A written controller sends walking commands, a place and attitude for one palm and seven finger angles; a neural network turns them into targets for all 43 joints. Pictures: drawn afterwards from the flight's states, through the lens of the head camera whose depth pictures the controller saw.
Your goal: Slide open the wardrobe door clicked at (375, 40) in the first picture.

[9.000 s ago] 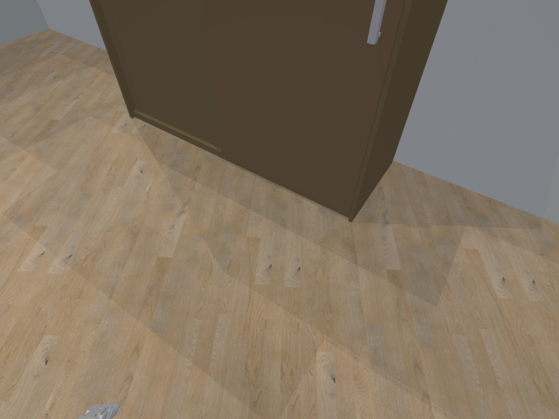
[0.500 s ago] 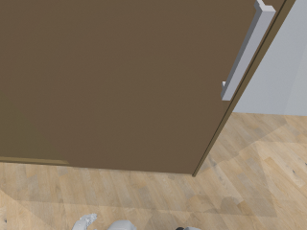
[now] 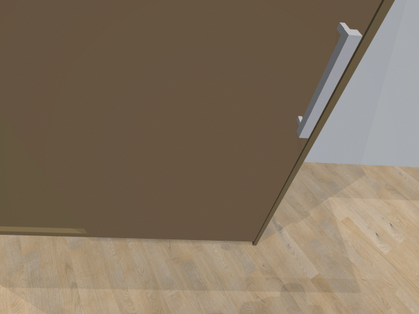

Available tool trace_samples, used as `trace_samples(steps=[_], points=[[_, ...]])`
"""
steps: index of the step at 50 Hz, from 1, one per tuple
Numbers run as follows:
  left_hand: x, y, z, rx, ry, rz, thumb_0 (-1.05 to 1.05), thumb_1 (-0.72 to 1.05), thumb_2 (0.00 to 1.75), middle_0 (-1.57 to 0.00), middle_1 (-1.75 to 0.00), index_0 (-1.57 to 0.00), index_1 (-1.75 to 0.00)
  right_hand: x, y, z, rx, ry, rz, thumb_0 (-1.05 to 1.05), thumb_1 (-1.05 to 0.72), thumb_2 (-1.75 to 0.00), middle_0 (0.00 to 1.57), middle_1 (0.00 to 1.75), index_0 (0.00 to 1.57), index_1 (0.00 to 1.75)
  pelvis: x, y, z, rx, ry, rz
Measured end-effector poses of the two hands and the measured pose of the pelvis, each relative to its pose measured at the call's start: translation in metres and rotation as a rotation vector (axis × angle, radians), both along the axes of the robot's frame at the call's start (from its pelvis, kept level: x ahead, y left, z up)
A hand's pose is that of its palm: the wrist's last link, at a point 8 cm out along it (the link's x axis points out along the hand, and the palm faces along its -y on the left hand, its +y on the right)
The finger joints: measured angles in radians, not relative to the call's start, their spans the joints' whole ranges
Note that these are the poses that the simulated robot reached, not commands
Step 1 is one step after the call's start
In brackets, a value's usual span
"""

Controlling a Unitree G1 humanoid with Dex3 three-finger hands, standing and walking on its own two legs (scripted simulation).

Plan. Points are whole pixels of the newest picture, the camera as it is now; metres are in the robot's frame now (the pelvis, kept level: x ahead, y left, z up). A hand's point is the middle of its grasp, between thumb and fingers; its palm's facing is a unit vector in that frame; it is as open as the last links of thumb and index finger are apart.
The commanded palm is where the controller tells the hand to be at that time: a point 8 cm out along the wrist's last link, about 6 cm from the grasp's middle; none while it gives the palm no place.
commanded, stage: come to a stop and stand still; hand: right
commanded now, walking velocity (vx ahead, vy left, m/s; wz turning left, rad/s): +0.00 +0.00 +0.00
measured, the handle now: (320, 86) +0.52 -0.21 +0.18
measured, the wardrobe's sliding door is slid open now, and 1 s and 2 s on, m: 0.00 0.00 0.00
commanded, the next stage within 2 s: look again from close up in 1.18 s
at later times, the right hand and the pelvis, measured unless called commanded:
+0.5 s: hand out of the picture +0.02 -0.23 -0.19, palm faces +0.03 +0.98 -0.17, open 7.4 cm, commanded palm none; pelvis +0.02 -0.06 -0.01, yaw +1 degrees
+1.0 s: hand out of the picture +0.03 -0.21 -0.18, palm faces +0.02 +0.98 -0.19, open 7.3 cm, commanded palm none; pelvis +0.02 -0.03 -0.01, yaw +1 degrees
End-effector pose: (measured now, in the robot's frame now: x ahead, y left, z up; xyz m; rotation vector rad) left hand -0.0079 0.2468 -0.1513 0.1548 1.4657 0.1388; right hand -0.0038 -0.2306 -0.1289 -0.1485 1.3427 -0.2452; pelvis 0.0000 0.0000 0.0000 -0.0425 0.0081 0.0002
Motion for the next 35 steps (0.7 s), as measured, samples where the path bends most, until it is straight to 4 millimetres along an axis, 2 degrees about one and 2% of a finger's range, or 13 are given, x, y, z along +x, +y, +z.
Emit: trace_samples(steps=[5, 9, 19, 26, 35], points=[[0.023, -0.029, 0.000, 0.016, -0.084, -0.022, 0.00, 0.91, 0.89, -0.20, -0.30, -0.20, -0.30, -0.028, -0.022, -0.016, 0.032, 0.081, -0.030, 0.00, -0.91, -0.90, 0.20, 0.30, 0.20, 0.30, -0.003, -0.023, -0.007, 0.029, -0.004, 0.001], [0.035, -0.057, 0.003, 0.023, -0.147, -0.020, 0.00, 0.91, 0.89, -0.20, -0.30, -0.20, -0.30, -0.033, -0.039, -0.030, 0.057, 0.117, -0.030, 0.00, -0.91, -0.90, 0.20, 0.30, 0.20, 0.29, -0.001, -0.039, -0.011, 0.036, -0.022, 0.003], [0.043, -0.074, 0.007, 0.040, -0.157, -0.007, 0.01, 0.95, 0.89, -0.20, -0.30, -0.21, -0.30, 0.002, -0.047, -0.031, 0.084, 0.064, 0.026, 0.00, -0.91, -0.90, 0.20, 0.30, 0.20, 0.29, 0.010, -0.056, -0.007, 0.040, -0.033, 0.010], [0.028, -0.079, 0.004, 0.022, -0.106, 0.021, 0.00, 0.93, 0.89, -0.20, -0.30, -0.20, -0.30, 0.023, -0.047, -0.029, 0.077, 0.056, 0.057, 0.00, -0.91, -0.90, 0.20, 0.30, 0.20, 0.29, 0.016, -0.057, -0.006, 0.040, -0.029, 0.014], [0.009, -0.084, -0.001, -0.010, -0.037, 0.053, 0.00, 0.91, 0.89, -0.20, -0.30, -0.20, -0.30, 0.038, -0.044, -0.025, 0.056, 0.044, 0.065, 0.00, -0.91, -0.90, 0.20, 0.30, 0.20, 0.29, 0.024, -0.050, -0.006, 0.042, -0.032, 0.013]])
